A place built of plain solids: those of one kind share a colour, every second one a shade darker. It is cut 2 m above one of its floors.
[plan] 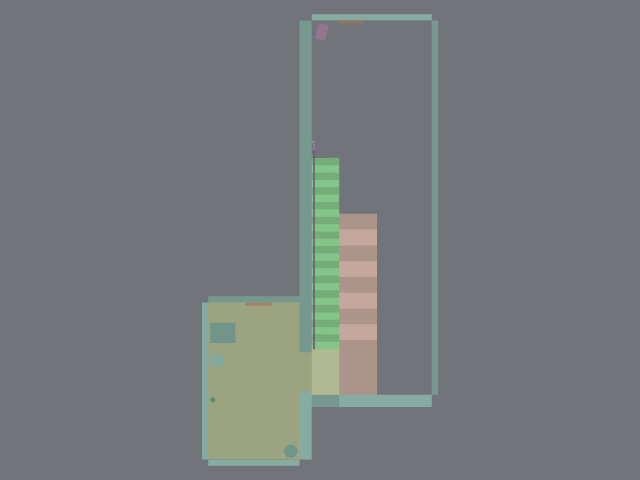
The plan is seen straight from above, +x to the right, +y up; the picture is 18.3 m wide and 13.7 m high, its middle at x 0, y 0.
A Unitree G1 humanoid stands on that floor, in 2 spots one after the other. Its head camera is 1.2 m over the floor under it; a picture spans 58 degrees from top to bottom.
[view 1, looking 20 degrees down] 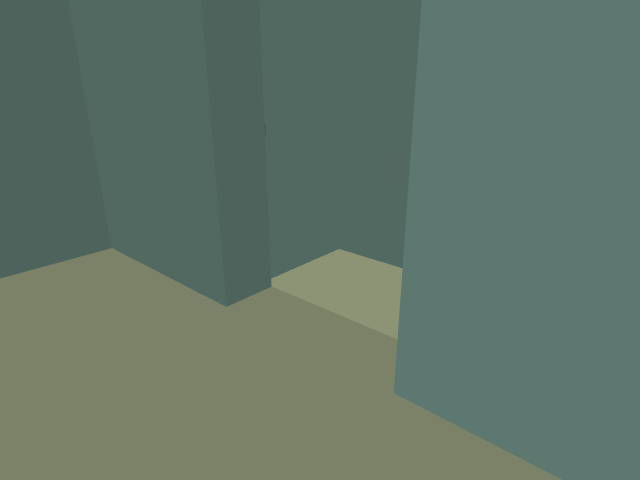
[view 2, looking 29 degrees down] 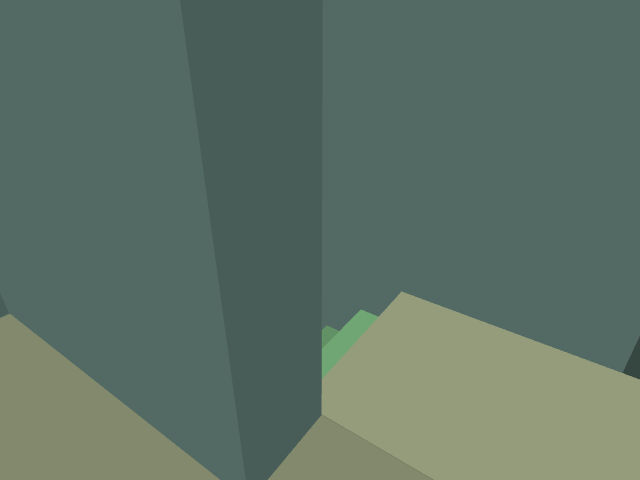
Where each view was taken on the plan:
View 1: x -1.88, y -5.04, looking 41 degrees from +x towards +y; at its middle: wall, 7.15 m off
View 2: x -1.04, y -3.76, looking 35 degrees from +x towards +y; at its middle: wall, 1.10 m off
